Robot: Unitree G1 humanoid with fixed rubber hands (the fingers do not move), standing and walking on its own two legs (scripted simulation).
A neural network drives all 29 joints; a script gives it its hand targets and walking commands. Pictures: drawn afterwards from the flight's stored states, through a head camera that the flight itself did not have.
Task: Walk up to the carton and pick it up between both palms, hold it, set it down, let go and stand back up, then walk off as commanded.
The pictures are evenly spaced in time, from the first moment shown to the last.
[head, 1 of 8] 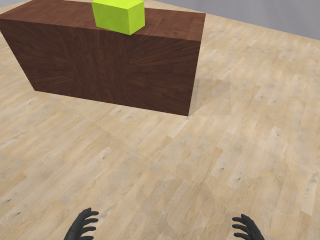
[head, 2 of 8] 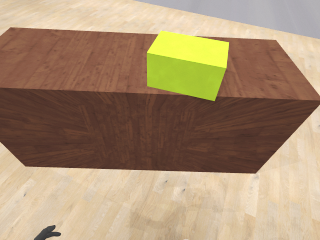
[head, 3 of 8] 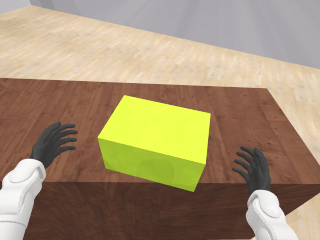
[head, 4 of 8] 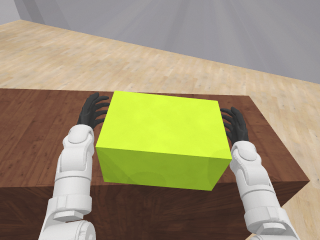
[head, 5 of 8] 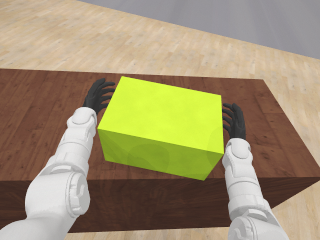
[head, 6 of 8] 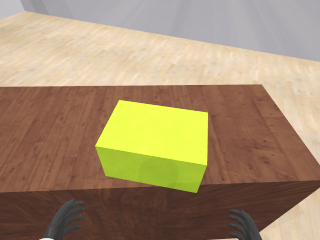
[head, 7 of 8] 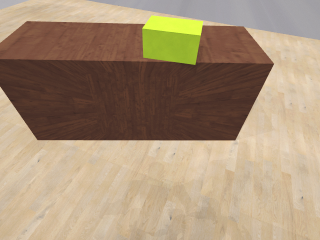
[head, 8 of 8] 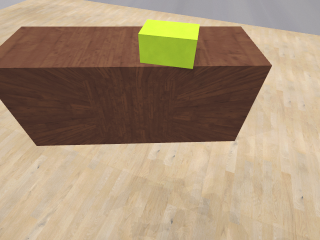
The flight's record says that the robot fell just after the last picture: no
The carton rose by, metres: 0.17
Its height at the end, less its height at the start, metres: +0.00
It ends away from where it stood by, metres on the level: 0.02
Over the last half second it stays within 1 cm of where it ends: yes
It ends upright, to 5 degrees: yes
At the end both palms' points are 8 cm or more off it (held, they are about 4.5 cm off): yes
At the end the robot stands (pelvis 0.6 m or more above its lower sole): yes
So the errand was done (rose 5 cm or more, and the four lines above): yes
